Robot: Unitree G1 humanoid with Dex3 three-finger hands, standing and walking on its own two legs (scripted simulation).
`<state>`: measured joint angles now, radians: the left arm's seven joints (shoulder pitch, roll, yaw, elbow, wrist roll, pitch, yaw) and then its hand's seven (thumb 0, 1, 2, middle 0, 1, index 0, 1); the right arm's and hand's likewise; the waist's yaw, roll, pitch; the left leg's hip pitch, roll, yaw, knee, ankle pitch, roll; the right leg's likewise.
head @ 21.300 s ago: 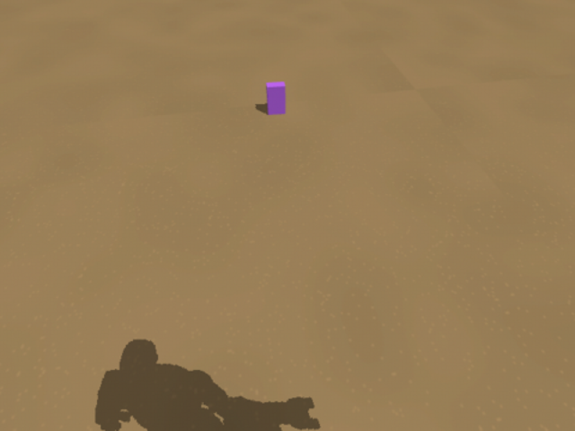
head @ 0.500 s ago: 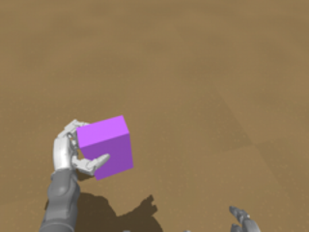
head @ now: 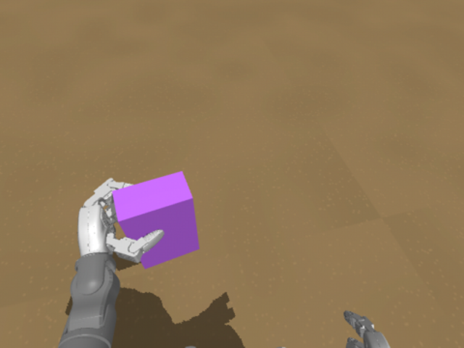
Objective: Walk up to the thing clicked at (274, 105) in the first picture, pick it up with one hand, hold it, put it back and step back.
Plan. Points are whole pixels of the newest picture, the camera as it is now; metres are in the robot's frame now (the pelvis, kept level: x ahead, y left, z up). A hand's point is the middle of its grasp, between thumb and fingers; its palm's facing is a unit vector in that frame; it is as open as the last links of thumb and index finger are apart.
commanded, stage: hold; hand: left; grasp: from the side
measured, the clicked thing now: (162, 224) +0.34 +0.14 +0.01
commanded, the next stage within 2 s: crouch in 0.88 s
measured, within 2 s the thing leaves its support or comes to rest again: neither
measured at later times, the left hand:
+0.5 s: hand (136, 222) +0.32 +0.18 +0.05, palm faces +0.20 -0.98 -0.02, open 10.0 cm
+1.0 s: hand (134, 220) +0.32 +0.18 +0.05, palm faces +0.20 -0.98 -0.03, open 10.0 cm
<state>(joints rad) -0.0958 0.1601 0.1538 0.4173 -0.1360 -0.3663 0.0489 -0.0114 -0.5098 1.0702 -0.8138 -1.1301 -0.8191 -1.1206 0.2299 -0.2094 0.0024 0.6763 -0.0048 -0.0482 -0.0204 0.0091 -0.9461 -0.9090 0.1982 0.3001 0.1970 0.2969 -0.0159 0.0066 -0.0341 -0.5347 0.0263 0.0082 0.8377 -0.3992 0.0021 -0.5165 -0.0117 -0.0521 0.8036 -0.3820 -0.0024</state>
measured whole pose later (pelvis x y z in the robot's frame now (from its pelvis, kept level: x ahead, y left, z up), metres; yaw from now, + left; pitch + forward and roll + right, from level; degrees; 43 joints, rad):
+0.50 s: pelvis +0.00 +0.00 +0.00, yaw +0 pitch +6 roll -1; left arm -0.10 0.16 0.15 0.43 -0.13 -0.36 0.05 -0.01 -0.51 1.07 -0.81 -1.14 -0.81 -1.13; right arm 0.23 -0.21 0.00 0.67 -0.01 -0.04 -0.02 0.01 -0.95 -0.91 0.20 0.30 0.20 0.30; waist -0.02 0.01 -0.04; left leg -0.54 0.03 0.00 0.84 -0.40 0.00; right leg -0.52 -0.01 -0.06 0.81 -0.38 0.00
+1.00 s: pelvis -0.01 +0.00 +0.00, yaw +0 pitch +5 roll -1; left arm -0.11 0.16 0.14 0.44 -0.12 -0.36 0.05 -0.01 -0.51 1.07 -0.81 -1.13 -0.82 -1.12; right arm 0.23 -0.21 0.00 0.68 -0.01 -0.05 -0.02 0.01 -0.95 -0.91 0.20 0.30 0.20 0.30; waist -0.02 0.01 -0.04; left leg -0.54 0.03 0.00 0.84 -0.39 0.00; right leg -0.52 -0.01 -0.06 0.81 -0.38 0.00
